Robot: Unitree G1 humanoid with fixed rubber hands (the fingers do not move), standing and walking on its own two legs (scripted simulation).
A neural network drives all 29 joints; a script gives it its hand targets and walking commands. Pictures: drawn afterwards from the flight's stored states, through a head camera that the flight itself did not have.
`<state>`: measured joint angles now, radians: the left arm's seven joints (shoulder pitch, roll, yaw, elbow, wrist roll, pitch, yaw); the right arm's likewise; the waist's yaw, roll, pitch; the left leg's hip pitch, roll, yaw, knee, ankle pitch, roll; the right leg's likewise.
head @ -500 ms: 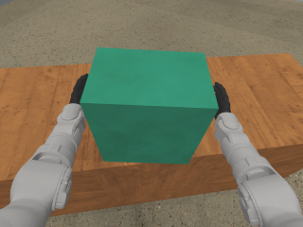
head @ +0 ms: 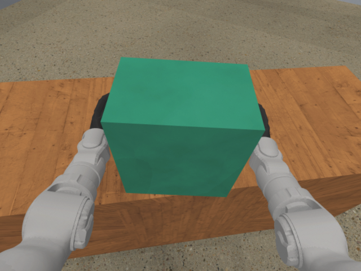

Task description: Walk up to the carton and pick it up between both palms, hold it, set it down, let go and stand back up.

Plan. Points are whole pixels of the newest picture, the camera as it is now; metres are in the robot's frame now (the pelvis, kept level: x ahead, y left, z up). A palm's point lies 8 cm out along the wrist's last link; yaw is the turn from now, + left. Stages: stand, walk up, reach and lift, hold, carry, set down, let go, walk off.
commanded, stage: reach and lift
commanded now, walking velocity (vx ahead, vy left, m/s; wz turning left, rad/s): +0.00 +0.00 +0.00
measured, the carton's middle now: (180, 135) +0.44 +0.01 +0.03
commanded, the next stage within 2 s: none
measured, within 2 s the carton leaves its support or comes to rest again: leaves its support in 1.18 s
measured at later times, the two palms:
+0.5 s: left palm (100, 128) +0.43 +0.20 +0.06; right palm (259, 137) +0.42 -0.17 +0.06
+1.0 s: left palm (101, 127) +0.43 +0.20 +0.06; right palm (260, 139) +0.42 -0.17 +0.06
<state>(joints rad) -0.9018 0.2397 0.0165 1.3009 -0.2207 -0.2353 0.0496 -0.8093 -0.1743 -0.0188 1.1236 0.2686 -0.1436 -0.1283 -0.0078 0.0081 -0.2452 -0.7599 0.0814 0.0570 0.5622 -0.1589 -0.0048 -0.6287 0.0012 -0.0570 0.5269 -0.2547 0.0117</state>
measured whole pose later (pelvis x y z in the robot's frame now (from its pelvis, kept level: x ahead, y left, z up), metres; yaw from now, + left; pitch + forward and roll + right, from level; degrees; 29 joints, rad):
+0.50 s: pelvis +0.00 +0.00 +0.01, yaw +1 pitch +18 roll -2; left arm -0.90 0.22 0.15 1.37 -0.08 -0.33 0.02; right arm -0.78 -0.12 -0.21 1.13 0.05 -0.22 -0.09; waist -0.02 0.00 -0.19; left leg -0.67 0.07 0.05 0.49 -0.13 -0.01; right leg -0.53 -0.01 -0.06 0.46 -0.23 0.01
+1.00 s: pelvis +0.03 -0.01 +0.02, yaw +1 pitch +12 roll -1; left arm -0.79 0.19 0.24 1.27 0.04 -0.34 -0.01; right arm -0.63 -0.03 -0.34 1.02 -0.13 -0.30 -0.09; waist 0.00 -0.02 -0.12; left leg -0.43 0.06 0.07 0.33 -0.11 -0.02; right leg -0.30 -0.01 -0.05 0.29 -0.20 0.01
